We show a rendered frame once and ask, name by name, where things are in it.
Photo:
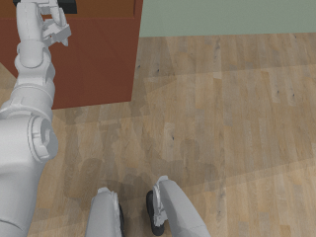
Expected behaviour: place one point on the robot right thigh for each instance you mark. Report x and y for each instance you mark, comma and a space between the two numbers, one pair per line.
183, 218

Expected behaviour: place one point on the left robot forearm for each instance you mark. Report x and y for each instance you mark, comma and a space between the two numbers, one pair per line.
33, 93

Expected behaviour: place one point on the robot left hand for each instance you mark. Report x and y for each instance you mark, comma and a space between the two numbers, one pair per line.
31, 25

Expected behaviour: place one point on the cabinet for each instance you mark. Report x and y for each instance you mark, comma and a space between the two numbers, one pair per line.
96, 68

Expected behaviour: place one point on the robot left shin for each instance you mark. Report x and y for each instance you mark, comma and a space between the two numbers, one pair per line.
117, 220

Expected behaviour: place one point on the drawer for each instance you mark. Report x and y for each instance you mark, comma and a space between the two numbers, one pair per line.
85, 9

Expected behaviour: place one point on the robot left upper arm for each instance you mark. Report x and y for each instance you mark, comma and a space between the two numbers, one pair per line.
26, 144

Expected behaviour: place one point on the handle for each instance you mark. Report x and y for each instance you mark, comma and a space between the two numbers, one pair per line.
68, 6

